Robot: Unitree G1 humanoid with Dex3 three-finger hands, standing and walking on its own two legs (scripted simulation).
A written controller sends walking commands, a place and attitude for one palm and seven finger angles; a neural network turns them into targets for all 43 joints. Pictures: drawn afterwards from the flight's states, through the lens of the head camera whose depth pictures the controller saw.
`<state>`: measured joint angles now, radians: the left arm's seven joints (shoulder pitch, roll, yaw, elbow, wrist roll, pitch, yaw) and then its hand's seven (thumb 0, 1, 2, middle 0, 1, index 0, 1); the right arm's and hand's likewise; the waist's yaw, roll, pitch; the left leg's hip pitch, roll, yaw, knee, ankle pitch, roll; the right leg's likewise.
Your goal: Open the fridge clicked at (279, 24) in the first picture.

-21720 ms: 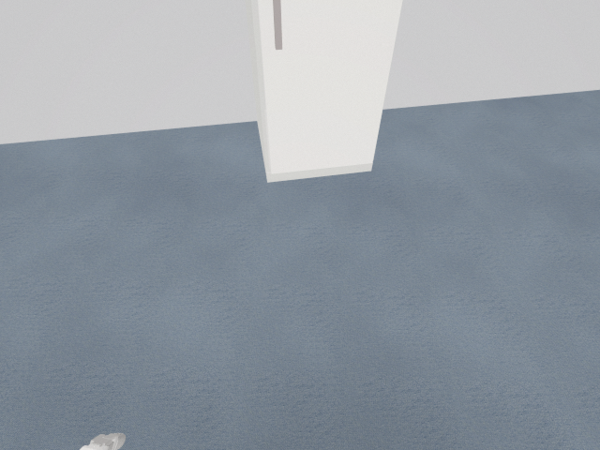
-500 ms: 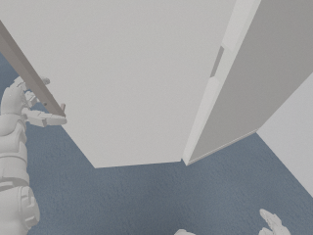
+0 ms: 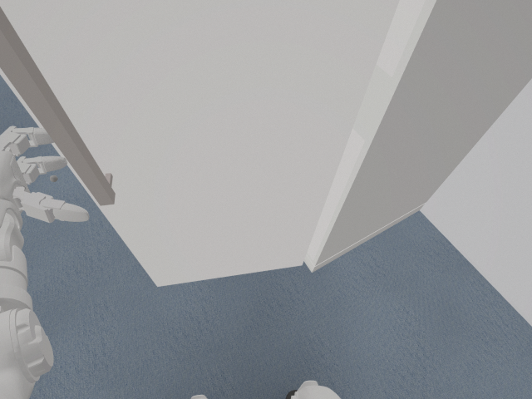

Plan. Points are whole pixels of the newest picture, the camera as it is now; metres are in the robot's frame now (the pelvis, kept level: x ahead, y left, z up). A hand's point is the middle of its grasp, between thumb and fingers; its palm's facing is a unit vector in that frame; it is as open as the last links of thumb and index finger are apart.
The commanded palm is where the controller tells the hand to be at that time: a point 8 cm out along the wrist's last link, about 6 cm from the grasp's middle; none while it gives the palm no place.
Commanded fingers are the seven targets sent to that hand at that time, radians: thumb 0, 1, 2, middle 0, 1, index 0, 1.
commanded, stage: slip the hand off the handle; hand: left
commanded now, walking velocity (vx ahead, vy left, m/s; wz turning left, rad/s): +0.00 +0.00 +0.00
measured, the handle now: (59, 112) +0.48 +0.28 +0.15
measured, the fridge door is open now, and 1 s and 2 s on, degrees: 69 69 69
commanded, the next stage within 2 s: draw the hand back to the body in 1.26 s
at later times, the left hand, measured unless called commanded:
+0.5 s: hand (9, 204) +0.38 +0.35 +0.07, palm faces +0.19 -0.97 -0.17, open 14.6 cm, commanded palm +0.33 +0.38 +0.09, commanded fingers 0.00 -0.55 0.20 -0.25 -1.15 -0.25 -1.15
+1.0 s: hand out of the picture +0.28 +0.32 +0.07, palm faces +0.26 -0.95 -0.19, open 14.6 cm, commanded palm +0.24 +0.36 +0.09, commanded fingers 0.00 -0.55 0.20 -0.25 -1.15 -0.25 -1.15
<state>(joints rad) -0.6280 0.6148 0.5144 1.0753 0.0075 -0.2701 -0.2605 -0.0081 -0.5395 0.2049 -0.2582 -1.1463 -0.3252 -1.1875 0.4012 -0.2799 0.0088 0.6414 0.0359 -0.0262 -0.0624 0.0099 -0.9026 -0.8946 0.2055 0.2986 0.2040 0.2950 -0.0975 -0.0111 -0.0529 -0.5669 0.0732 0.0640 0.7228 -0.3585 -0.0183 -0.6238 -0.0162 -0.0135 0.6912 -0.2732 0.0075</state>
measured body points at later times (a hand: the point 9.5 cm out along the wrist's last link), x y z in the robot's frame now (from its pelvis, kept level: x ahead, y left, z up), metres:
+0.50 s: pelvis +0.01 +0.05 +0.00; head +0.06 +0.07 +0.45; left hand +0.36 +0.40 +0.08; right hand +0.12 -0.21 -0.09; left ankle -0.01 +0.13 -0.71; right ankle +0.04 -0.12 -0.71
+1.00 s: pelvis +0.01 +0.00 +0.00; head +0.03 +0.01 +0.45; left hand +0.26 +0.37 +0.09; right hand +0.18 -0.24 -0.08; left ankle -0.01 +0.13 -0.71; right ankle +0.04 -0.13 -0.71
